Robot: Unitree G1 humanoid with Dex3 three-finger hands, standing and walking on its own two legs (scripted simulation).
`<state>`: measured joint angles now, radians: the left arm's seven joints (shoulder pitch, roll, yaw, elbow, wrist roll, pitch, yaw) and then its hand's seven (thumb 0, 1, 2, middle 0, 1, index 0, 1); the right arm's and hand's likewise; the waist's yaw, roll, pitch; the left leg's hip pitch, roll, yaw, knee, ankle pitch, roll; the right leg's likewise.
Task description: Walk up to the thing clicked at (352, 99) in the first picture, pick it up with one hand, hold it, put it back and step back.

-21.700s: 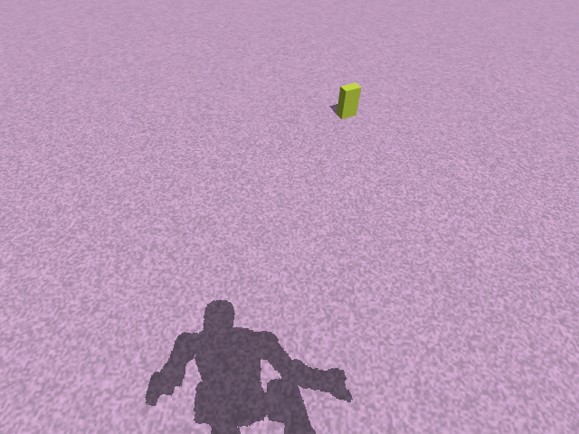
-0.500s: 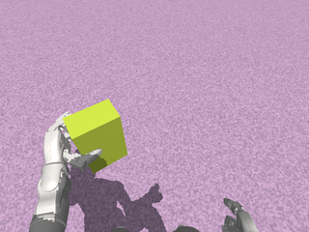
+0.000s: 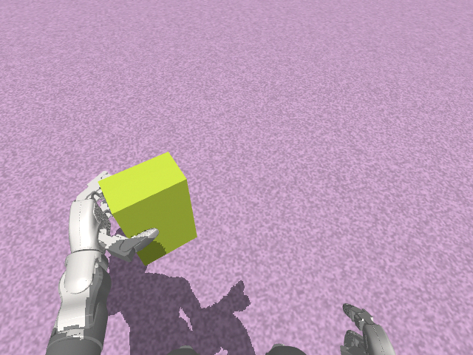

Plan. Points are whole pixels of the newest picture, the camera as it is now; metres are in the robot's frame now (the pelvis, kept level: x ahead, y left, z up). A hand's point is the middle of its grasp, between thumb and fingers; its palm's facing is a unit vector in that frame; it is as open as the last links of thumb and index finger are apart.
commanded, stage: crouch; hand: left
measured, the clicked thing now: (155, 213) +0.34 +0.13 +0.04
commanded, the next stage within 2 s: lower in 1.96 s
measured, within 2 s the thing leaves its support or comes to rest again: neither
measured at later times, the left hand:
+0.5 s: hand (133, 236) +0.34 +0.19 -0.04, palm faces +0.21 -0.98 +0.01, open 10.3 cm
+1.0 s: hand (148, 270) +0.36 +0.22 -0.29, palm faces +0.26 -0.97 -0.02, open 10.3 cm
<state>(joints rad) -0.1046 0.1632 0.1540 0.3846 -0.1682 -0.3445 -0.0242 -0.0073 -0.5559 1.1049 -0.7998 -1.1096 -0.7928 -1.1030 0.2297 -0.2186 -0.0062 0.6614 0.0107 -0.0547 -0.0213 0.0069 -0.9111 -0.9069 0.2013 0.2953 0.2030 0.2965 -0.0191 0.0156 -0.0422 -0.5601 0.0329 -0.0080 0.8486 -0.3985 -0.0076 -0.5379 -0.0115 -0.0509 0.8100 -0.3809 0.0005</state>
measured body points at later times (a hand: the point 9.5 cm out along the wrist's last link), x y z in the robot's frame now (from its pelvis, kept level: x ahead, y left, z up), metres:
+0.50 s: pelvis -0.02 +0.00 -0.05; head +0.08 +0.02 +0.39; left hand +0.32 +0.24 -0.04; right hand +0.12 -0.25 -0.15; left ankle +0.02 +0.12 -0.70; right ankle +0.02 -0.12 -0.70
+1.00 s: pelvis -0.06 +0.00 -0.26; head +0.13 +0.03 +0.15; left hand +0.34 +0.27 -0.29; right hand +0.08 -0.25 -0.39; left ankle +0.02 +0.12 -0.70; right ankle +0.02 -0.12 -0.70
